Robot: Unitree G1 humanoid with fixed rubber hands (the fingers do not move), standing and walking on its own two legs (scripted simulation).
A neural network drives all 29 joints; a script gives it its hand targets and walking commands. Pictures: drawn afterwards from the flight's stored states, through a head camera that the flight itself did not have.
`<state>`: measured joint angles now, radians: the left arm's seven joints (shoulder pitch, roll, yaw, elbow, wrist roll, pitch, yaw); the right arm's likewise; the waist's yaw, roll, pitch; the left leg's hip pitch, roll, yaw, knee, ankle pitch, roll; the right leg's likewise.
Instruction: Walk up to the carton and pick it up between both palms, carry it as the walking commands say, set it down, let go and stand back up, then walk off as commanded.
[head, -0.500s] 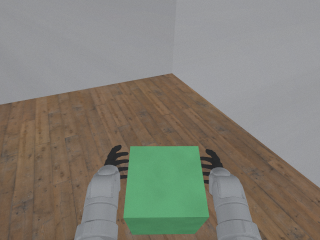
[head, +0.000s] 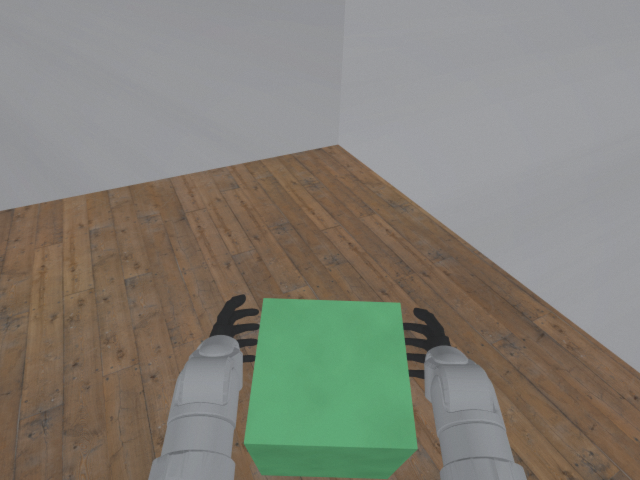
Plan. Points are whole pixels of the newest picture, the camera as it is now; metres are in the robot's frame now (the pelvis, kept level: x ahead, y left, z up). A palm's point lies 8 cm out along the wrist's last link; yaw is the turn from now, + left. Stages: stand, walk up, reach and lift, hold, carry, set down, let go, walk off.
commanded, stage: hold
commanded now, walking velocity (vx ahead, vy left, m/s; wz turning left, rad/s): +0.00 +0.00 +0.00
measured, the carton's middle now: (328, 392) +0.29 +0.00 -0.04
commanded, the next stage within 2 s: carry in 0.38 s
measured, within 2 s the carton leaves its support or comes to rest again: neither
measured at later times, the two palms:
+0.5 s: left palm (231, 351) +0.28 +0.13 +0.06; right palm (442, 357) +0.28 -0.14 +0.05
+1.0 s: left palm (299, 411) +0.19 +0.04 +0.08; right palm out of the picture +0.10 -0.22 +0.08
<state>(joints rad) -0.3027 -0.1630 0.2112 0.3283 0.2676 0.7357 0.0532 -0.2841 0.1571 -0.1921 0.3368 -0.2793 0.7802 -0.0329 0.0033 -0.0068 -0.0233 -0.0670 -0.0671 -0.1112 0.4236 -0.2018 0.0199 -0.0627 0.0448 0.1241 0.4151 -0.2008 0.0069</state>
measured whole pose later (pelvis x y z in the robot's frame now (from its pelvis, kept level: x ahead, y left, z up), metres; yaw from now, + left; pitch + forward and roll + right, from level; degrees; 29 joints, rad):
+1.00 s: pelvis -0.12 +0.00 -0.01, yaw -15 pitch +5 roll +2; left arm -0.22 -0.15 0.03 -0.32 0.07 1.16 0.23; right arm -0.19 0.14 -0.03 -0.38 -0.07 1.23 -0.29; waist -0.04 -0.02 -0.04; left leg -0.61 0.06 0.07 1.02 -0.45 -0.04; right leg -0.41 -0.02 0.01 0.57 -0.23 -0.02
